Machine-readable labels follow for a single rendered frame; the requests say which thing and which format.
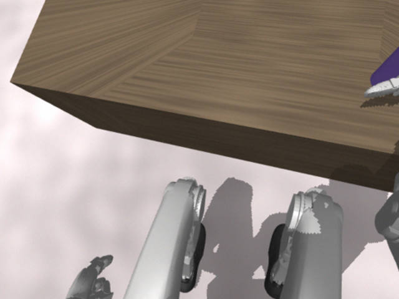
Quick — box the left robot foot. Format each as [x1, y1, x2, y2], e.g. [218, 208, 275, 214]
[180, 223, 206, 293]

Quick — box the can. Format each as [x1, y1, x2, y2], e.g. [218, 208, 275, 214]
[370, 47, 399, 86]

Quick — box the right robot hand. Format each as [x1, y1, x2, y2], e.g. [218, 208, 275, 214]
[364, 76, 399, 98]

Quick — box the right robot arm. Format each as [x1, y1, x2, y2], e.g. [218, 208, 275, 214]
[375, 172, 399, 271]

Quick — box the right robot foot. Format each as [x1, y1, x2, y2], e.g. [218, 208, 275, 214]
[264, 224, 285, 299]

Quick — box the left robot hand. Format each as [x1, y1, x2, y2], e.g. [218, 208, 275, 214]
[65, 255, 113, 299]

